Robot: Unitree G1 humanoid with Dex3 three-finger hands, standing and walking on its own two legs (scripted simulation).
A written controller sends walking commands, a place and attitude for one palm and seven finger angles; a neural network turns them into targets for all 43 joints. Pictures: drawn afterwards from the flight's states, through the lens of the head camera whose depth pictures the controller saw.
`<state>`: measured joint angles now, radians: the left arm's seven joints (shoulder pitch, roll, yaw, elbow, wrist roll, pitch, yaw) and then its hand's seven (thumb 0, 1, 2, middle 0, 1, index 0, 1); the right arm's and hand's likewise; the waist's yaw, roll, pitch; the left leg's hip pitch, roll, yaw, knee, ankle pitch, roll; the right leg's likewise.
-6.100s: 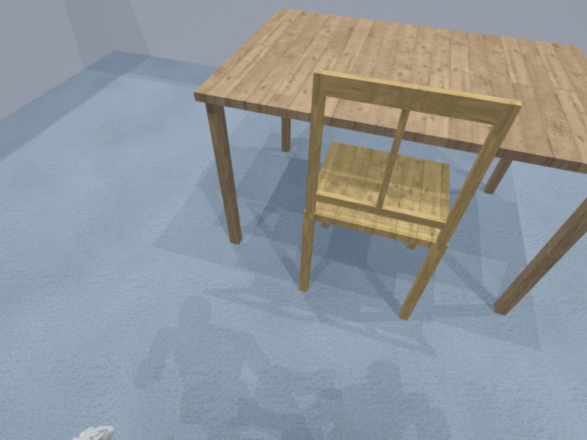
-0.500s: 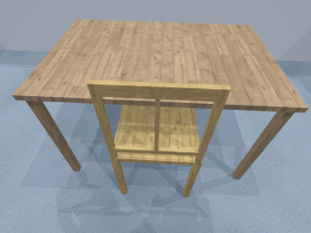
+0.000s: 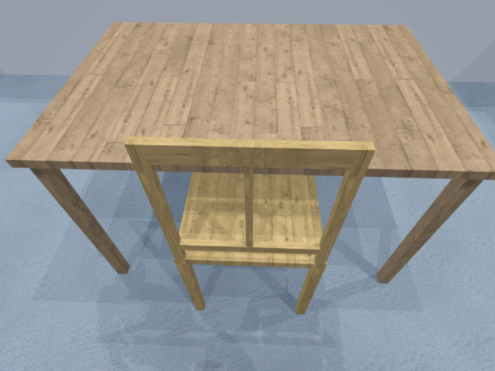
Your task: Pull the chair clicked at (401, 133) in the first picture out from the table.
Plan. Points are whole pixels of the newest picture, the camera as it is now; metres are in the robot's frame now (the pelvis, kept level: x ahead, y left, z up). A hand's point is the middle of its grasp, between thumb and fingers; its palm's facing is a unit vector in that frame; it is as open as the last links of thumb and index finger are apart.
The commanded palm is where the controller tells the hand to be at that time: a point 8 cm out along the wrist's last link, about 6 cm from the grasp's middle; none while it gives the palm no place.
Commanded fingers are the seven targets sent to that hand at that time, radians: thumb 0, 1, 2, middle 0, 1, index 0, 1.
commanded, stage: come to a stop and stand still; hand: left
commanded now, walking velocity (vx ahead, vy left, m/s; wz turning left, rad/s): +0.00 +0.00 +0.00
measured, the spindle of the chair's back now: (249, 210) +0.45 +0.03 -0.07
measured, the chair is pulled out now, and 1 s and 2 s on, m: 0.00 0.00 0.00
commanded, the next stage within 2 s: look again from close up in 0.76 s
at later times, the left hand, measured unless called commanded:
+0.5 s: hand out of the picture -0.06 +0.15 -0.17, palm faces +0.03 -0.98 -0.18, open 7.3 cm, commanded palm none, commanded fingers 0.00 0.90 0.90 -0.20 -0.30 -0.20 -0.30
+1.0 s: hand out of the picture -0.08 +0.15 -0.18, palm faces +0.03 -0.99 -0.17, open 7.4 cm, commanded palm none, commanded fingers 0.00 0.90 0.90 -0.20 -0.30 -0.20 -0.30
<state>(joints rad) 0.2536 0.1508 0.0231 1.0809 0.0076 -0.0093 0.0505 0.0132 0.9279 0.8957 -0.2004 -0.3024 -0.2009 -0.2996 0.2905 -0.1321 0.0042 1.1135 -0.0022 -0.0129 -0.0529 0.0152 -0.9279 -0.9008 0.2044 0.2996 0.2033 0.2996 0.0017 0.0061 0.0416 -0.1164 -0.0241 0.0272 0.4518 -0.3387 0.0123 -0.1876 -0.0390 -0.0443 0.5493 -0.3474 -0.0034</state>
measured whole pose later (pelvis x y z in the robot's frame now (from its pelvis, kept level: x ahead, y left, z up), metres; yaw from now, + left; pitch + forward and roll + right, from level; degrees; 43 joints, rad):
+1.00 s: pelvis -0.07 -0.01 +0.00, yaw +0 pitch -1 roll -1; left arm 0.34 0.11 0.00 1.10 0.02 -0.03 0.04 0.01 0.91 0.90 -0.20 -0.30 -0.20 -0.30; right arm 0.33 -0.12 0.01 1.07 -0.01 0.00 -0.01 0.00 -0.91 -0.90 0.20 0.30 0.20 0.30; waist -0.02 0.02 0.02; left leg -0.25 0.02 0.00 0.57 -0.29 0.00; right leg -0.24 0.01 -0.07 0.51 -0.25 -0.03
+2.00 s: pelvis -0.05 +0.02 +0.01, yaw -1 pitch -1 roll +0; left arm 0.30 0.14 0.00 1.11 0.01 -0.01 0.03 0.01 0.91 0.90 -0.20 -0.30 -0.20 -0.30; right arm 0.28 -0.14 0.02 1.14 0.00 -0.02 -0.03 0.01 -0.92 -0.90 0.20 0.30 0.20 0.30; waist 0.00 -0.02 0.04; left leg -0.14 -0.03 0.04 0.43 -0.26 0.04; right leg -0.18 -0.04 -0.03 0.45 -0.24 0.02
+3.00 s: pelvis -0.05 +0.01 +0.00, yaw -1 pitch -1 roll +0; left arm 0.26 0.18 0.00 1.03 0.02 0.00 0.04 0.01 0.91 0.90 -0.20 -0.30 -0.20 -0.30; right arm 0.25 -0.19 0.00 1.00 -0.01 0.00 -0.02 0.00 -0.92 -0.90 0.20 0.30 0.20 0.30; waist -0.01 0.02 0.02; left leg -0.20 -0.01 0.03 0.55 -0.33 0.02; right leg -0.24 -0.02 -0.04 0.56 -0.30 0.00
